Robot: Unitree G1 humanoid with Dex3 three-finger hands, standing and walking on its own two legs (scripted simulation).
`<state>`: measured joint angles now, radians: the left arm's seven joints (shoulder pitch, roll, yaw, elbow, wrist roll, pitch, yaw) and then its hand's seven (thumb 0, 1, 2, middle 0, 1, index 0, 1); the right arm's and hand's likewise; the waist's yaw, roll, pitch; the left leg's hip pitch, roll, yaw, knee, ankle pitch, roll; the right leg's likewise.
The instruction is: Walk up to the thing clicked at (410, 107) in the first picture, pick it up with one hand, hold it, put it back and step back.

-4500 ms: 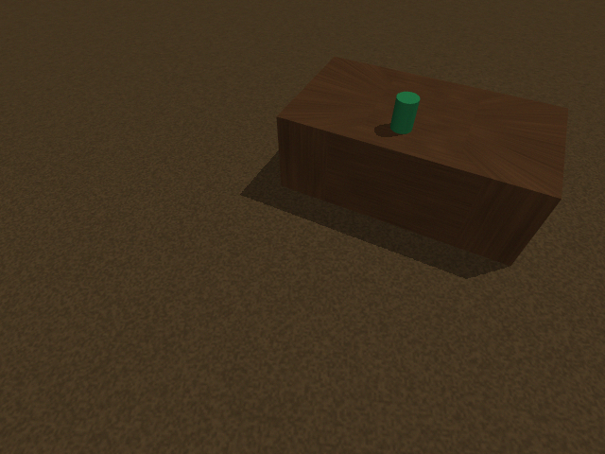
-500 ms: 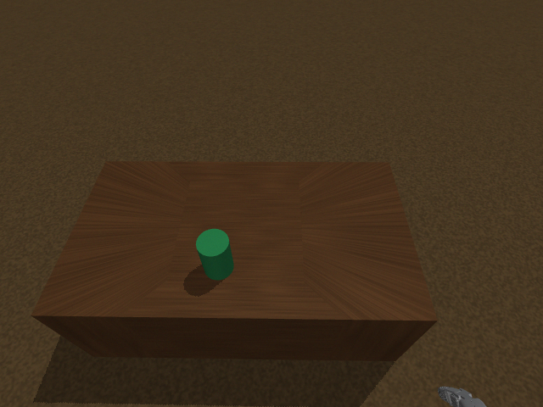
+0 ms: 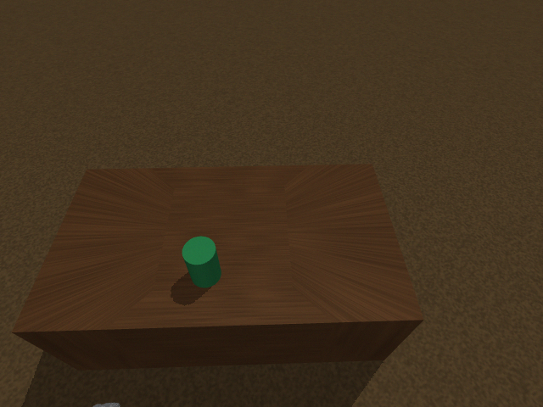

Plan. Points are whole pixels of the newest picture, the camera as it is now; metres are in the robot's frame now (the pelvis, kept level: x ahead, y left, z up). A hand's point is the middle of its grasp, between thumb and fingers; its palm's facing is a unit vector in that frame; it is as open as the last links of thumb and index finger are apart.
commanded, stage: walk up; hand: left
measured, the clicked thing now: (202, 262) +0.52 +0.19 -0.33
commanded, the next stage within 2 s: stand in 0.36 s
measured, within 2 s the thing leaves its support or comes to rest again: neither
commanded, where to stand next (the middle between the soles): +0.05 -0.01 m, yaw +0 degrees
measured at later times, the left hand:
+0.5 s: hand out of the picture +0.08 +0.25 -0.16, palm faces -0.01 -0.94 -0.33, open 7.4 cm
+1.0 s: hand out of the picture +0.10 +0.25 -0.15, palm faces -0.02 -0.94 -0.34, open 7.4 cm
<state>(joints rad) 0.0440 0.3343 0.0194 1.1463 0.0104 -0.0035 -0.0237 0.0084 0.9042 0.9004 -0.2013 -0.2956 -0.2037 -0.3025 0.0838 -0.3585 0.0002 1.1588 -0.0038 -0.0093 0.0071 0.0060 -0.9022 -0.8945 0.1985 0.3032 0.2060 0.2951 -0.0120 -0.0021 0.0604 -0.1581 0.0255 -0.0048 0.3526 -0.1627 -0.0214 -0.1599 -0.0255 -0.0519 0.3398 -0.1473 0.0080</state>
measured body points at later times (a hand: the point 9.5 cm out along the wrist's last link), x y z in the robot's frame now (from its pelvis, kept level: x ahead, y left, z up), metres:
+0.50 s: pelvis +0.01 +0.00 +0.00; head +0.02 +0.00 +0.45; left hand +0.09 +0.30 -0.13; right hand +0.09 -0.29 -0.14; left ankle +0.02 +0.13 -0.75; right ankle +0.02 -0.12 -0.75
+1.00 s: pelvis +0.02 +0.00 +0.00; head +0.03 +0.00 +0.45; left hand +0.10 +0.30 -0.13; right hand +0.10 -0.30 -0.13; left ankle +0.02 +0.13 -0.75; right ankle +0.02 -0.12 -0.75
